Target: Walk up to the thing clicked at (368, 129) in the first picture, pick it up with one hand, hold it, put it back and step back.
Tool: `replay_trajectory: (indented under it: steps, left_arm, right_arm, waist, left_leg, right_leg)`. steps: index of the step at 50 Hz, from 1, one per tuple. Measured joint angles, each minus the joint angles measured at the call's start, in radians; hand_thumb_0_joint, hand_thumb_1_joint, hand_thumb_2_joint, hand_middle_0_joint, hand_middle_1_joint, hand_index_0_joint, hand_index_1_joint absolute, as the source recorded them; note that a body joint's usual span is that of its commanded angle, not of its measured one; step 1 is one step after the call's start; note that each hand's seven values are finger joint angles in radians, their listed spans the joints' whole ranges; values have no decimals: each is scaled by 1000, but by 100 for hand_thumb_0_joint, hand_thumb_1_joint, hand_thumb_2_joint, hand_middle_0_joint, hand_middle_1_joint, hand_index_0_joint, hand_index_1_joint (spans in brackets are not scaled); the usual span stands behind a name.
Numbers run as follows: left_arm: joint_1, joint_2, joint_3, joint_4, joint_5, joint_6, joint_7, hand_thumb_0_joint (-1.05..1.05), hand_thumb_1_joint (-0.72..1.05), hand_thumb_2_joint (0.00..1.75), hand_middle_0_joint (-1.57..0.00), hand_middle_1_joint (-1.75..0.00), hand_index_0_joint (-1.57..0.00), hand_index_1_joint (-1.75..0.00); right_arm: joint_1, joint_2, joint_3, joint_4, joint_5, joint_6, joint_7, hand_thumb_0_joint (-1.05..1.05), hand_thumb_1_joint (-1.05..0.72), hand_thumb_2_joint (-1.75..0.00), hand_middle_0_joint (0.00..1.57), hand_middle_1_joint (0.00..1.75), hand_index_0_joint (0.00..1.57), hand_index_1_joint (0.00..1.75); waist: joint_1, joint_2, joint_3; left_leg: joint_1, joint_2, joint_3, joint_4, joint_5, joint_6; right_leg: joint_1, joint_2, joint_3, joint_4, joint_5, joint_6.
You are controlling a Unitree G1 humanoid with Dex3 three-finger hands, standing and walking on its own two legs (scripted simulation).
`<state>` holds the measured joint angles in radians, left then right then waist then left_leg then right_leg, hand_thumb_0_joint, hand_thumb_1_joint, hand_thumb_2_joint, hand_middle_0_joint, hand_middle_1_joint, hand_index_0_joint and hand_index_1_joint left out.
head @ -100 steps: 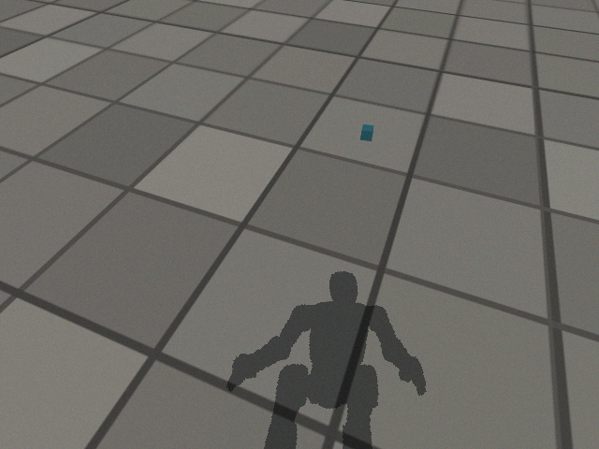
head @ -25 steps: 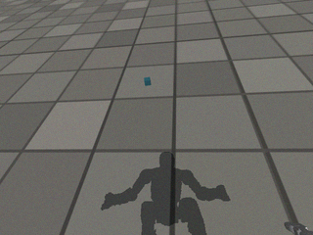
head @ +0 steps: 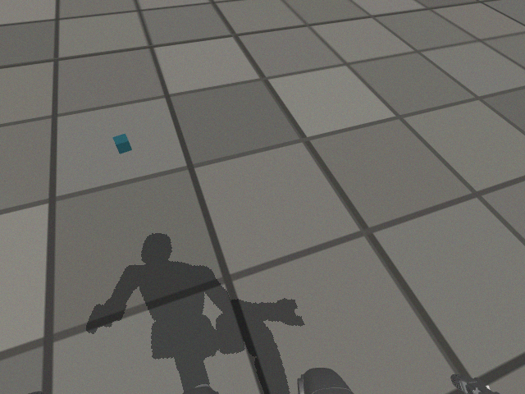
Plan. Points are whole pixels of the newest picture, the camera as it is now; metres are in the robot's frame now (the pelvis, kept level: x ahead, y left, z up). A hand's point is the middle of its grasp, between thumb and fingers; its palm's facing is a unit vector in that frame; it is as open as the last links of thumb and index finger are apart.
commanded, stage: walk up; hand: left
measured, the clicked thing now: (122, 143) +1.39 +0.65 -0.72
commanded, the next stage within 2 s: none
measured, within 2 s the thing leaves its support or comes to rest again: neither
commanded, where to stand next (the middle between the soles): +0.96 +0.87 m, yaw -58 degrees
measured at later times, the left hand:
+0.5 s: hand (63, 246) +0.42 +0.38 -0.11, palm faces -0.24 -0.80 -0.55, open 7.4 cm
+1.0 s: hand (45, 153) +0.70 +0.52 -0.12, palm faces -0.47 -0.67 -0.57, open 7.4 cm
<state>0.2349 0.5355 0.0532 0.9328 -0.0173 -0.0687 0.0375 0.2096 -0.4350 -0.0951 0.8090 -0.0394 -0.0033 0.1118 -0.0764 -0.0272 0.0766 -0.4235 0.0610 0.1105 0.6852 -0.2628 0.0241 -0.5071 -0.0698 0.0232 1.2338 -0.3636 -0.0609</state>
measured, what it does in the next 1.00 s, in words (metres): walks ahead, turning right: right foot, then left foot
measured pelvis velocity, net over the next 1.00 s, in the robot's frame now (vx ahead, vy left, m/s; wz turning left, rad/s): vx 0.48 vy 0.29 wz -0.49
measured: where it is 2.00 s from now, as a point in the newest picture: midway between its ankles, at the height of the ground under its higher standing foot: (106, 249)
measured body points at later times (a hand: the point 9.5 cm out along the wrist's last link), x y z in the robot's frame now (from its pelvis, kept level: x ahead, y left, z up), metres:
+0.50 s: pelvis +0.26 +0.12 -0.01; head +0.27 +0.08 +0.44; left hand +0.43 +0.42 -0.07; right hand +0.29 -0.21 -0.12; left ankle +0.34 +0.28 -0.66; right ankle +0.25 -0.03 -0.72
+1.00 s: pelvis +0.48 +0.29 -0.01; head +0.50 +0.24 +0.44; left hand +0.72 +0.55 -0.08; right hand +0.35 -0.02 -0.13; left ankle +0.49 +0.35 -0.72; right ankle +0.52 +0.18 -0.72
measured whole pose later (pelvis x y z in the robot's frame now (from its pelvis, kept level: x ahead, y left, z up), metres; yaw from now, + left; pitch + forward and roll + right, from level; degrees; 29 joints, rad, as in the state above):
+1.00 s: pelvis +0.48 +0.29 -0.01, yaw -28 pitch +0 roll +0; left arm 0.31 0.45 0.04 0.88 -0.01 -0.07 0.09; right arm 0.31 -0.44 -0.10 0.73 -0.08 0.07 0.07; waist -0.12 0.07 0.09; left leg -0.30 0.01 0.23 0.76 -0.44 0.08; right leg -0.49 -0.02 -0.15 0.73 -0.23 -0.06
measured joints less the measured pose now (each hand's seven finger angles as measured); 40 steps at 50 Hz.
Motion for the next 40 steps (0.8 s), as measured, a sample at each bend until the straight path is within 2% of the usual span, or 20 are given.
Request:
replay_trajectory:
  steps: [3,8,13,15,16,18,20,22,25,28,30,32,33,34,35,36,38,40]
  left_arm:
    - [-12,1,2,-13,-5,6,-23,1,90,90,-20,-30,-20,-30]
    - [-35,-24,5,-33,-3,38,-44,1,90,90,-20,-30,-20,-30]
    - [-62,-46,6,-66,-11,46,-48,1,90,90,-20,-30,-20,-30]
    - [-64,-39,8,-100,-11,32,-40,1,90,90,-21,-30,-20,-30]
    - [-66,-43,15,-117,-9,20,-27,0,90,90,-21,-30,-20,-30]
    - [-58,-54,14,-152,-5,13,6,0,90,90,-21,-30,-20,-30]
    - [-35,-72,-1,-163,-14,11,33,0,90,90,-21,-30,-20,-30]
    - [6,-95,-14,-153,-14,4,47,0,90,90,-21,-30,-20,-30]
    - [63,-120,-29,-124,8,-6,41,0,90,90,-21,-30,-20,-30]
    - [105,-120,-34,-101,34,-12,34,0,89,90,-21,-30,-21,-30]
    - [130,-111,-30,-89,45,-14,35,1,89,90,-21,-30,-21,-30]
    - [152,-95,-23,-79,51,-11,36,1,89,90,-22,-30,-21,-30]
    - [161,-83,-18,-73,54,-7,38,1,89,90,-22,-30,-21,-30]
    - [160,-64,-10,-61,56,1,44,1,89,90,-22,-30,-21,-30]
    - [149,-50,0,-44,54,14,52,1,89,90,-22,-30,-21,-30]
    - [133,-42,5,-24,48,25,66,1,89,90,-21,-30,-21,-30]
    - [100,-31,7,4,31,32,79,1,90,90,-21,-30,-20,-30]
    - [80,-27,7,15,15,22,75,1,90,90,-21,-30,-20,-30]
  right_arm:
    - [58,1,0,3,-8,-2,-5,0,-91,-90,21,30,20,30]
    - [137,-33,-16,-7,-11,-1,-11,1,-90,-90,21,30,20,30]
    - [175,-35,-21,-20,-22,18,-14,1,-90,-90,21,30,20,30]
    - [186,-15,-16,-27,-24,27,-20,1,-90,-90,21,30,20,30]
    - [179,-6,-11,-26,-27,32,-25,1,-90,-90,21,30,20,30]
    - [154,12,4,-35,-28,46,-32,1,-91,-90,21,30,20,30]
    - [123,16,19,-49,-28,54,-31,1,-91,-90,21,30,20,30]
    - [75,6,26,-74,-28,50,-27,1,-91,-90,21,30,20,30]
    - [4,-18,21,-124,-19,45,-7,1,-91,-90,21,30,21,30]
    - [-42,-36,8,-150,-15,56,16,1,-91,-90,21,30,20,30]
    - [-58,-51,-2,-152,-16,60,26,0,-91,-90,21,30,20,30]
    - [-64,-67,-13,-149,-18,59,30,0,-91,-90,21,30,20,30]
    - [-63,-74,-19,-150,-20,55,28,0,-91,-90,21,30,20,30]
    - [-66,-66,-26,-147,-25,45,21,0,-91,-90,21,30,20,30]
    - [-64,-55,-28,-147,-29,34,12,0,-91,-90,21,30,20,30]
    - [-59,-45,-24,-142,-28,25,3,0,-91,-90,21,30,20,30]
    - [-40,-13,-14,-121,-24,23,-14,0,-91,-90,21,30,20,30]
    - [-14,14,-1,-101,-23,29,-26,0,-91,-90,21,30,20,30]
  waist:
    - [-31,2,-20]
    - [-73,47,-31]
    - [-89,88,-26]
    - [-80,88,-22]
    - [-61,99,-11]
    - [-33,123,9]
    - [-7,141,10]
    - [12,160,7]
    - [29,176,7]
    - [52,169,-4]
    - [69,158,-18]
    - [82,146,-35]
    - [82,136,-44]
    - [74,104,-40]
    - [70,82,-31]
    - [67,74,-23]
    - [57,55,-9]
    - [43,38,0]
  left_leg:
    - [108,-21,63,-111,-2,22]
    - [261,-70,141,-232,-43,52]
    - [365,-104,197,-244,-142,59]
    - [340,-90,201,-93,-217,29]
    - [294,-68,168,56,-234,1]
    - [153,-60,17,393,-268,-64]
    - [19,-52,-102,611,-229,-86]
    - [-79,-13,-169,625,-161,-75]
    - [-176,48,-224,495,-102,-56]
    - [-216,96,-219,366,-49,-44]
    - [-206,109,-204,285,-20,-34]
    - [-166,103,-181,213,-24,-23]
    - [-135,90,-164,175,-46,-29]
    - [-128,64,-135,194,-82,-56]
    - [-131,51,-110,231,-111,-66]
    - [-129,51,-92,251,-130,-66]
    - [-93,44,-57,222,-133,-51]
    - [-39,30,-20,153,-119,-27]
  right_leg:
    - [-69,-2,-84,-92,52,29]
    - [-98,-14,-132,-302,105,45]
    - [-40,-17,-176,-497,178,29]
    - [45,0,-195,-601,175,5]
    - [62,17,-195,-595,176,-5]
    - [64,38,-198,-521,113,-5]
    - [90,46,-187,-505,76,0]
    - [125,47,-159,-523,67,30]
    - [158,29,-107,-534,48,69]
    - [170,-4,-50,-518,8,81]
    - [169,-30,-12,-499,-25,81]
    - [160,-59,30,-471,-63,82]
    - [149,-77,53,-444,-88,76]
    - [126,-108,84,-391,-107,51]
    - [88,-104,122,-299,-144,34]
    - [41,-73,137,-183,-173,15]
    - [-42,-26,103,-15,-136,-2]
    - [-96,-5,30,15,-79,1]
